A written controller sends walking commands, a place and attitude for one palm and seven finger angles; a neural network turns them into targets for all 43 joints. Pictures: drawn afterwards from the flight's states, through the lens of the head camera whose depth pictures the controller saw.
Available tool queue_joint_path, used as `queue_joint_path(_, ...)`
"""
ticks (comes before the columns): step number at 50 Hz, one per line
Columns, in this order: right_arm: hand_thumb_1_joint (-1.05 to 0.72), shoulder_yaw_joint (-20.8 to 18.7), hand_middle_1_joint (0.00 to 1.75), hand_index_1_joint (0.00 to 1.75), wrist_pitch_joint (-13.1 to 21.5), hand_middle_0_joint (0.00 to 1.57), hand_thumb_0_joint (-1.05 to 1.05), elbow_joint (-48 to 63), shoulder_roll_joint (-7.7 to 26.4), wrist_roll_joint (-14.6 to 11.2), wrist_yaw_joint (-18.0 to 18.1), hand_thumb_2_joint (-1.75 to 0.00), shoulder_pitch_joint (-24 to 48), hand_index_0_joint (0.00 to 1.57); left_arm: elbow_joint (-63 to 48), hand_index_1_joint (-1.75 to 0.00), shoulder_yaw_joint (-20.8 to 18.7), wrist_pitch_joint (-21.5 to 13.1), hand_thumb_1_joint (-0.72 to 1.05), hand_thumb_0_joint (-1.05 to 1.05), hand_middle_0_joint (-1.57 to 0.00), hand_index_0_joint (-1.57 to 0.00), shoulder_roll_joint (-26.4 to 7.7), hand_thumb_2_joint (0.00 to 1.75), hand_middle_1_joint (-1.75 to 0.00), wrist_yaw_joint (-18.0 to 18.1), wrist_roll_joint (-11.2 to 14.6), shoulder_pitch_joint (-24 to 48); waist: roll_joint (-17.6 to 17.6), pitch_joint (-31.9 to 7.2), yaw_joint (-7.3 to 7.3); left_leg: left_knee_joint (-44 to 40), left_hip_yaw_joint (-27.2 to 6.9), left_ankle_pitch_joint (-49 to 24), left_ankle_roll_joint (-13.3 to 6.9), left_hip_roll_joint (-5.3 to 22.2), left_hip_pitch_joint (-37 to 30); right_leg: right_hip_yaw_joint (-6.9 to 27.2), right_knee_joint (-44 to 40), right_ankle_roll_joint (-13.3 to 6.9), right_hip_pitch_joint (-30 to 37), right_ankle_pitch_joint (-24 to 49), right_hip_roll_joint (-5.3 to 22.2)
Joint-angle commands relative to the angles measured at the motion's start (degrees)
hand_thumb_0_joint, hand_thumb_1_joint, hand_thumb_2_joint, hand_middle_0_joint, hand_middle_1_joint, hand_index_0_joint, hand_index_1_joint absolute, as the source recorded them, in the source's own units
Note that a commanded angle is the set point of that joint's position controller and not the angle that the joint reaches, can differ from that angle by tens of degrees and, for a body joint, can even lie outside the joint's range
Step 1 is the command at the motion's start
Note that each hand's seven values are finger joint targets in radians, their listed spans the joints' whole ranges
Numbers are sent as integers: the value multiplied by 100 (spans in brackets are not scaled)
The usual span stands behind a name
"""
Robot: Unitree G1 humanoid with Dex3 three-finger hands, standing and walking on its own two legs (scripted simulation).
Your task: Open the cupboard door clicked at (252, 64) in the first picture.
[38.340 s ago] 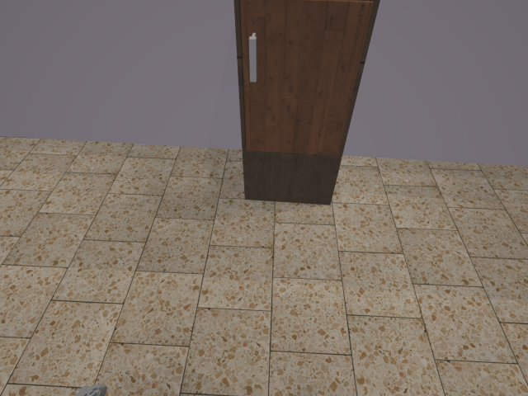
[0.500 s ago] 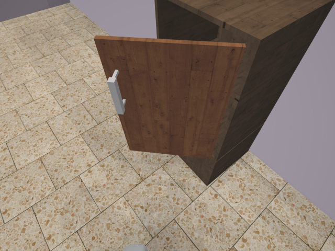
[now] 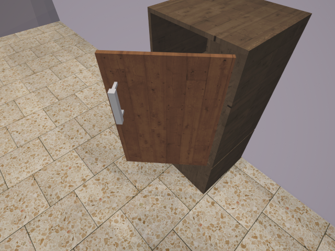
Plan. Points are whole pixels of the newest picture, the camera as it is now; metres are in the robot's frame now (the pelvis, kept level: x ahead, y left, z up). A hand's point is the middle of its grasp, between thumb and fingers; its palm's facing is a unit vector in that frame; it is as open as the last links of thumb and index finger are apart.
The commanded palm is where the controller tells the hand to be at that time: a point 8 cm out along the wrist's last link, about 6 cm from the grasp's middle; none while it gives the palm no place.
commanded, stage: come to a stop and stand still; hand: left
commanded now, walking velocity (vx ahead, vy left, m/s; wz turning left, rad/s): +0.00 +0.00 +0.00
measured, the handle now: (117, 103) +0.56 +0.20 +0.01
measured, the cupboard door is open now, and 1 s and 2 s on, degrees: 44 44 44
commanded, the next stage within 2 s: look again from close up in 0.12 s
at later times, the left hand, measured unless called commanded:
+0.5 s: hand out of the picture +0.02 +0.15 -0.17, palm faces +0.00 -0.98 -0.21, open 7.3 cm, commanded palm none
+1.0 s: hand (110, 211) +0.21 +0.15 -0.02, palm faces +0.24 -0.97 -0.06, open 7.6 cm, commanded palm +0.14 +0.20 -0.06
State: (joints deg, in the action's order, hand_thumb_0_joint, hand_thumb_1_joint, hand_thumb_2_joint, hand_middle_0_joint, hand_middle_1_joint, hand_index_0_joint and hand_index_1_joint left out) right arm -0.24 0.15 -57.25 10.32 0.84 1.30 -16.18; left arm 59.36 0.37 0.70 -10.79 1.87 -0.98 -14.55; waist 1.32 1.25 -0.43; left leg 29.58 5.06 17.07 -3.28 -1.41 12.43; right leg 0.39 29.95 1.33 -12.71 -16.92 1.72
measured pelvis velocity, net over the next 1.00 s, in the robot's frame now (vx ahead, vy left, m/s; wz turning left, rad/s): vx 0.01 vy -0.04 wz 0.06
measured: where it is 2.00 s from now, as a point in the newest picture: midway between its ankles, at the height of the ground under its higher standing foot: outside the picture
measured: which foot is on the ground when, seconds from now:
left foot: down 0.00-1.00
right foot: down 0.00-1.00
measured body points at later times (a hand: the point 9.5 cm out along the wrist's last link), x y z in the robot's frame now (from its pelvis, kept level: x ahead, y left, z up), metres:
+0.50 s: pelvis +0.01 -0.02 +0.01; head +0.03 -0.03 +0.45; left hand +0.02 +0.20 -0.15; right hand +0.03 -0.25 -0.16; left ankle -0.01 +0.08 -0.73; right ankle -0.01 -0.14 -0.73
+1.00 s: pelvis +0.01 -0.04 -0.01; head +0.03 -0.06 +0.44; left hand +0.20 +0.20 -0.01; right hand +0.14 -0.29 -0.12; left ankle -0.01 +0.08 -0.73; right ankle -0.01 -0.14 -0.73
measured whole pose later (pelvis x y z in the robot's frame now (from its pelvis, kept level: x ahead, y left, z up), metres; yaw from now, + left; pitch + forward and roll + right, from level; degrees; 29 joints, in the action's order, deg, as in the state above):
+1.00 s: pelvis +0.01 -0.04 -0.01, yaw +3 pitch +6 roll +1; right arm -2.1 13.4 -44.9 13.2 -0.8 3.1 -14.7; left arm 14.4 -6.5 -15.6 -8.6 -1.9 10.8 -19.0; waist 1.0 -4.1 -1.6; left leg 37.1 1.2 19.6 0.2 -0.1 23.0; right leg -3.5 38.9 -1.7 -22.7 -21.9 0.8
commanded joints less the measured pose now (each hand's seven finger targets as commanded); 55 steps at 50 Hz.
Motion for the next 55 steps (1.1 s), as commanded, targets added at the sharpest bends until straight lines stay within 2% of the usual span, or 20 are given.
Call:
queue_joint_path(1, -90, -76, 30, 30, 182, 20, 0, 206, 729, 13, -1, -90, -43, 20, -174, -30, -78, -134, 90, 0, -20, -20, -585, 90, -30, 11, 9, -199, -115, 207, 68, -1194, -1000, -262, -7, 828, 194, 260, -412, -317, -63, 368, 258)
queue_joint_path(13, -90, -14, 30, 30, 221, 20, 0, -271, 606, -12, 19, -90, -124, 20, 117, -30, -64, -193, 90, 0, -20, -20, -622, 90, -30, 29, 15, -225, -236, 40, 45, -998, -723, -1217, 45, 761, -305, 355, -564, -312, 34, 999, 390)
queue_joint_path(18, -90, -5, 30, 30, 209, 20, 0, -399, 545, -17, 29, -90, -79, 20, 205, -30, -60, -203, 90, 0, -20, -20, -591, 90, -30, 35, 11, -254, -233, 158, 51, -972, -682, -1218, 66, 747, -321, 397, -644, -328, 11, 1098, 406)
queue_joint_path(38, -90, -48, 30, 30, 186, 20, 0, -552, 544, -13, 65, -90, 71, 20, 241, -30, -101, -265, 90, 0, -20, -20, -649, 90, -30, 31, 20, -228, -195, -12, 58, -827, -535, -1454, 170, 776, -567, 492, -750, -404, 224, 1922, 455)
queue_joint_path(39, -90, -44, 30, 30, 192, 20, 0, -553, 582, -11, 66, -90, 63, 20, 236, -30, -109, -268, 90, 0, -20, -20, -670, 90, -30, 33, 24, -208, -161, -86, 50, -817, -538, -1540, 179, 776, -582, 503, -723, -407, 276, 2010, 457)
queue_joint_path(40, -90, -93, 30, 30, 185, 20, 0, -198, 660, -83, 15, -90, 432, 20, 426, -30, -124, -336, 90, 0, -20, -20, -550, 90, -30, 264, -23, -748, -274, 90, 189, 354, -307, -1667, 327, 865, -74, 712, -738, -162, 280, 3777, 797)
queue_joint_path(41, -90, -208, 30, 30, 1011, 20, 0, 1767, 1491, -388, 263, -90, 224, 20, -8351, -32, -951, -1568, 88, 0, -20, -20, -1957, 89, -32, 183, 1169, 3531, 597, -2744, -404, -387, -443, -2513, 149, 105, -1403, 247, -199, -354, 805, 3521, 222)
queue_joint_path(42, -90, -133, 30, 30, 1503, 20, 0, 1517, 1031, -237, 473, -90, 593, 20, -6802, -33, -1013, -1338, 85, 0, -20, -20, -1576, 88, -33, 357, 698, 747, 1505, -2704, 197, -374, -375, -3555, 85, 323, -1809, 56, 114, -432, 611, 2417, -45)
queue_joint_path(43, -90, -172, 30, 30, 1628, 20, 0, 1539, 782, -349, 414, -90, 571, 20, -5843, -34, -308, -624, 83, 0, -21, -21, -323, 87, -34, 452, 915, -827, 1292, -1752, 16, -332, -530, -3539, 249, 439, -1237, -337, 23, -321, -15, 1305, -39)
queue_joint_path(44, -90, -197, 30, 30, 1638, 20, 0, 1440, 913, -353, 378, -90, 424, 20, -5698, -36, -201, -639, 81, 0, -21, -21, 135, 86, -36, 325, 1071, -466, 271, -762, -239, -142, -582, -2995, 235, 441, -712, -484, -85, -241, -526, 1317, -66)
queue_joint_path(45, -90, -335, 30, 30, 1686, 20, 0, 1743, 1122, -288, 350, -90, 541, 20, -5724, -37, -525, -959, 78, 0, -21, -21, -210, 85, -37, 179, 1131, 49, -376, -177, -350, 164, -630, -2214, 193, 319, -115, -537, -52, -184, -983, 1447, -89)
queue_joint_path(46, -90, -417, 30, 30, 1693, 20, 0, 1810, 1201, -175, 326, -90, 464, 20, -5259, -39, -809, -1325, 76, 0, -21, -21, -321, 84, -39, -33, 1163, -234, -988, -212, -357, 451, -563, -1656, 198, 233, 346, -594, 106, -132, -1365, 1293, -102)
queue_joint_path(47, -90, -443, 30, 30, 1702, 20, 0, 1984, 1152, -108, 270, -90, 544, 20, -4672, -40, -818, -1710, 74, 0, -21, -21, -34, 83, -40, -324, 1250, -986, -1354, -199, -120, 718, -557, -1260, 240, 172, 938, -615, 432, -117, -1618, 1112, -114)
queue_joint_path(48, -90, -471, 30, 30, 1722, 20, 0, 2175, 1125, -134, 182, -90, 669, 20, -4265, -42, -984, -2112, 71, 0, -21, -21, -20, 82, -42, -653, 1305, -1636, -1165, -342, 160, 973, -486, -1188, 301, 84, 1339, -550, 791, -183, -1609, 1194, -94)
queue_joint_path(49, -90, -476, 30, 30, 1733, 20, 0, 2351, 1091, -97, 92, -90, 734, 20, -4220, -43, -924, -2550, 69, 0, -22, -22, 117, 81, -43, -1029, 1385, -1878, -1313, -711, 289, 1274, -437, -1106, 345, 32, 1710, -508, 1198, -190, -1688, 1311, -100)
queue_joint_path(50, -90, -517, 30, 30, 1730, 20, 0, 2523, 1091, -100, 19, -90, 844, 20, -4258, -45, -1053, -3001, 67, 0, -22, -22, 11, 80, -45, -1418, 1465, -1940, -1263, -883, 389, 1578, -391, -956, 392, -2, 2132, -393, 1526, -209, -1786, 1329, -88)
queue_joint_path(52, -90, -559, 30, 30, 1768, 20, 0, 2841, 1133, -139, -94, -90, 979, 20, -4326, -48, -1200, -3775, 62, 0, -22, -22, -362, 78, -48, -2189, 1514, -1597, -1058, -1182, 337, 2161, -352, -606, 405, -63, 2769, -66, 1976, -209, -2044, 1240, 0)
queue_joint_path(53, -90, -587, 30, 30, 1746, 20, 0, 2958, 1176, -175, -134, -90, 921, 20, -4270, -50, -1457, -3946, 60, 0, -22, -22, -723, 77, -50, -2517, 1525, -1437, -731, -1353, 367, 2424, -356, -580, 394, -80, 2943, 174, 2154, -249, -2054, 1254, 65)
queue_joint_path(54, -90, -574, 30, 30, 1709, 20, 0, 3195, 1197, -218, -125, -90, 985, 20, -4562, -51, -1577, -3904, 57, 0, -22, -22, -849, 76, -51, -2706, 1661, -1284, -577, -1772, 426, 2570, -261, -487, 345, -122, 3068, 347, 2198, -217, -1952, 1056, 95)
queue_joint_path(55, -90, -560, 30, 30, 1673, 20, 0, 3396, 1161, -278, -78, -90, 1084, 20, -4869, -53, -1682, -3762, 55, 0, -22, -22, -931, 75, -53, -2806, 1831, -1041, -515, -1879, 421, 2690, -172, -168, 324, -163, 3257, 621, 2033, -149, -1946, 512, 155)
